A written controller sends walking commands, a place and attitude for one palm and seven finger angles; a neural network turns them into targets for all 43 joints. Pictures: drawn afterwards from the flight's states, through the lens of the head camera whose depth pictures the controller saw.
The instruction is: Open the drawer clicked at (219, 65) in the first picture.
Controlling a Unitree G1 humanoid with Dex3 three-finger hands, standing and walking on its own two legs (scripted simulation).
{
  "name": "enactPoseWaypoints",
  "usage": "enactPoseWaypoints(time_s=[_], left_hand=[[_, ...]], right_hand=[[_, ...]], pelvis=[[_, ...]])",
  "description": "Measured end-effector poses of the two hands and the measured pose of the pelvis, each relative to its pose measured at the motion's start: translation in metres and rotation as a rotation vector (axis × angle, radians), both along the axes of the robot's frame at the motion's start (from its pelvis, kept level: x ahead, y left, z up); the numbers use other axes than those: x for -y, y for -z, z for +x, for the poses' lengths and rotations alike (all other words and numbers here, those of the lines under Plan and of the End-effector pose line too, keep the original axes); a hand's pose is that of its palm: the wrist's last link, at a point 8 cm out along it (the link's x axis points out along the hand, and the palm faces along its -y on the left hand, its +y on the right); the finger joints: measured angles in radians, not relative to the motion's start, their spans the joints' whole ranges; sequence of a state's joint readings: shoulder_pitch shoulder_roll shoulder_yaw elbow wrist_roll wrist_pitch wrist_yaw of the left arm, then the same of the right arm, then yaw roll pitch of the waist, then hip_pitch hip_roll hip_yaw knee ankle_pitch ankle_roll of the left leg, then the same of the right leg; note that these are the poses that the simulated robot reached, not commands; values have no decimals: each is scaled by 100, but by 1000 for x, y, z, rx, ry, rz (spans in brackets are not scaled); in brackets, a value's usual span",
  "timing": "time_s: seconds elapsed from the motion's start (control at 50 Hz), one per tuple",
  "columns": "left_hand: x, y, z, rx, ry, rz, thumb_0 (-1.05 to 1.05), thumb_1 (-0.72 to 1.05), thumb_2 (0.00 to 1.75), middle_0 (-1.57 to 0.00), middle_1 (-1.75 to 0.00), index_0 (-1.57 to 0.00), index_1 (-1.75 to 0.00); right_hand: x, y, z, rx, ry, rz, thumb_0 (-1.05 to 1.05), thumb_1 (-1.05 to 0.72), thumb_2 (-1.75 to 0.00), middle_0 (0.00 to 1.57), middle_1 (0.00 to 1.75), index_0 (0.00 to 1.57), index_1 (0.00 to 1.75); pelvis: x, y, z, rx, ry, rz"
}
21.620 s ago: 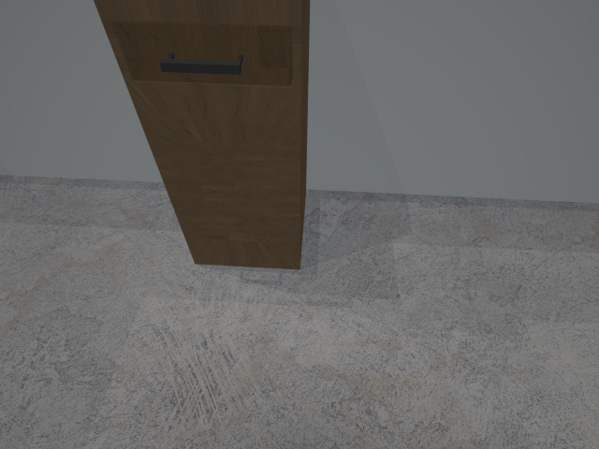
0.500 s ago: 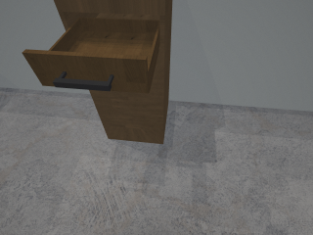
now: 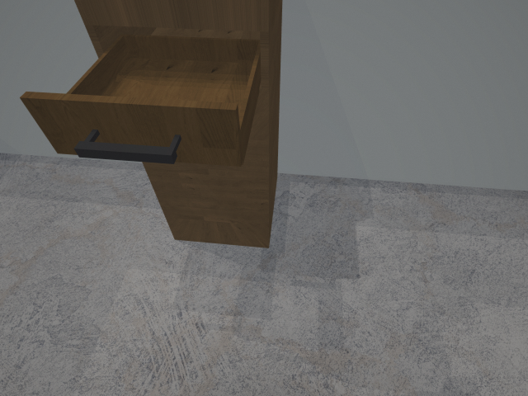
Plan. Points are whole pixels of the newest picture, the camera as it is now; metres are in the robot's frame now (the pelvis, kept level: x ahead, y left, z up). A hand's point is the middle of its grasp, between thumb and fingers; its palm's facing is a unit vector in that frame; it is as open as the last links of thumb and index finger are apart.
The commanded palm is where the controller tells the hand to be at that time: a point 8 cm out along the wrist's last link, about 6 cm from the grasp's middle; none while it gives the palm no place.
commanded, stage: look to check the result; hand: left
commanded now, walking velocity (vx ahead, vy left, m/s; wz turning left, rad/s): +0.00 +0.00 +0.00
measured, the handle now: (130, 144) +0.51 +0.27 +0.09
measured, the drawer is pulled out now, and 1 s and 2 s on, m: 0.30 0.30 0.30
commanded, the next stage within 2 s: stand and wait in 0.50 s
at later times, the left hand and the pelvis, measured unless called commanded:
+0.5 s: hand out of the picture +0.02 +0.16 -0.17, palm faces +0.02 -0.98 -0.22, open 7.4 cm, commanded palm none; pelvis +0.02 -0.01 +0.00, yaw +0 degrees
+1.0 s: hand out of the picture +0.04 +0.16 -0.17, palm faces +0.02 -0.97 -0.22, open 7.4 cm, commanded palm none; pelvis +0.02 -0.02 +0.00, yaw +0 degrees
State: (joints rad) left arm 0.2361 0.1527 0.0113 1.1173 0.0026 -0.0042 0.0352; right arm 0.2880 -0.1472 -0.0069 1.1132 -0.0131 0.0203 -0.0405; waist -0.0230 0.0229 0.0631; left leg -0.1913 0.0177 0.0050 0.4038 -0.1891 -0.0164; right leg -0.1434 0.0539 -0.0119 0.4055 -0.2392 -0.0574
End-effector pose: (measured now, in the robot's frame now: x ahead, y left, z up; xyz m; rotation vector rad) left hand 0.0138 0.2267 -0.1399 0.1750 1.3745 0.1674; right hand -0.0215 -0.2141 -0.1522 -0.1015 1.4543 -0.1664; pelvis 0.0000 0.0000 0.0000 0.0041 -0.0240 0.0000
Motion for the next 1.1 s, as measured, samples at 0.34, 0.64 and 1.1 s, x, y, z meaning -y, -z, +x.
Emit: enactPoseWaypoints(time_s=[0.34,0.64,1.1], left_hand=[[13,1,-8,-51,-17,-12,0,91,90,-20,-30,-20,-30],[17,0,12,-20,-9,1,0,91,90,-20,-30,-20,-30],[22,1,17,-23,-11,-3,0,91,90,-20,-30,-20,-30]], right_hand=[[6,1,26,23,-14,2,1,-91,-90,20,30,20,30],[15,2,29,12,-7,-1,1,-91,-90,20,30,20,30],[21,0,29,-3,0,-10,1,-91,-90,20,30,20,30]], pelvis=[[7,0,11,-2,1,1],[15,0,19,-4,1,3],[19,0,25,-5,2,0]])
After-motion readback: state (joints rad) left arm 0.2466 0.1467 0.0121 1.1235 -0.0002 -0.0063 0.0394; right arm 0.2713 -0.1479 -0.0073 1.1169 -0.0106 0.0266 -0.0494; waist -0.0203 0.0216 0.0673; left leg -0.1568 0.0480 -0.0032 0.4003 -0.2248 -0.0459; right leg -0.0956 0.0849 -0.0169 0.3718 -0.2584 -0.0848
